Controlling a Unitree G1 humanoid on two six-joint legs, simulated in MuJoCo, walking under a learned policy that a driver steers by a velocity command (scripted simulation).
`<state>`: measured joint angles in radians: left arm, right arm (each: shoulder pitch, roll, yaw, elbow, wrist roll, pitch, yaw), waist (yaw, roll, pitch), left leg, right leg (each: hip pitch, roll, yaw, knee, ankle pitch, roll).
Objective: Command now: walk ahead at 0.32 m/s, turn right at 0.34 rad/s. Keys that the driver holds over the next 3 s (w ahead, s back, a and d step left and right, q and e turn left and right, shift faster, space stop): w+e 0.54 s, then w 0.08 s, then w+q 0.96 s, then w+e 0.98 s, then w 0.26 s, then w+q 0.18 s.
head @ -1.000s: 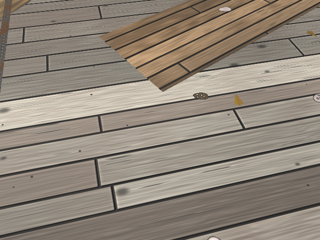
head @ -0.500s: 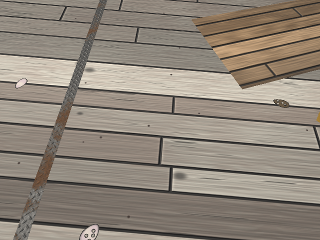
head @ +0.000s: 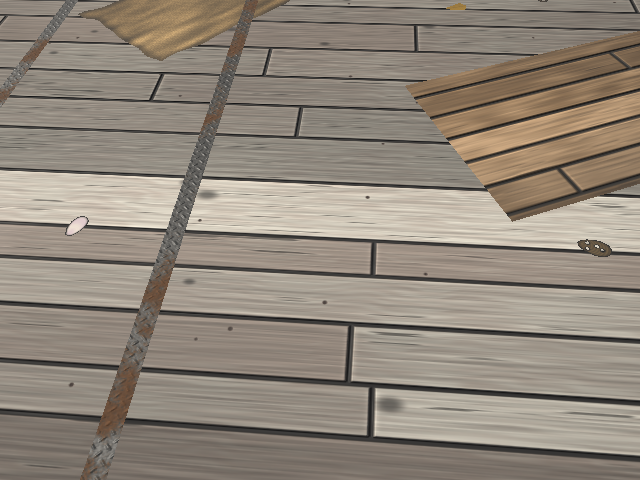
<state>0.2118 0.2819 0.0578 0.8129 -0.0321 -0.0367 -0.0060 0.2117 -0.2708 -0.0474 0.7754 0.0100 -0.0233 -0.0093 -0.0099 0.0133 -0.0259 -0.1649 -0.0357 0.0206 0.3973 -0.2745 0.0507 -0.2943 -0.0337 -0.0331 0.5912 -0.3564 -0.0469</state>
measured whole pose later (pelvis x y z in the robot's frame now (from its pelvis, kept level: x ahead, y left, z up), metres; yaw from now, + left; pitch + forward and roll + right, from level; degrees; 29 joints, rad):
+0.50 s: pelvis +0.24 -0.02 -0.03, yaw -18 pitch +3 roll +1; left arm 0.42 0.31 0.08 0.78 -0.03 -0.03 0.02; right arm 0.02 -0.29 -0.05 0.63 -0.01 -0.12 0.03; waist 0.07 -0.02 0.04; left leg -0.51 -0.03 0.01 0.57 -0.10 0.02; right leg -0.11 0.03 0.20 0.84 -0.54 -0.02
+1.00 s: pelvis +0.47 -0.15 -0.01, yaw -16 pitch +2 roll +1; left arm 0.11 0.26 0.03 0.63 0.01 -0.09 -0.02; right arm 0.37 -0.31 -0.06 0.81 0.04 -0.06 0.01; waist -0.05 0.02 0.03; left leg -0.33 0.01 -0.06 1.06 -0.46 0.00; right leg -0.42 -0.03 -0.03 0.58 -0.20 -0.02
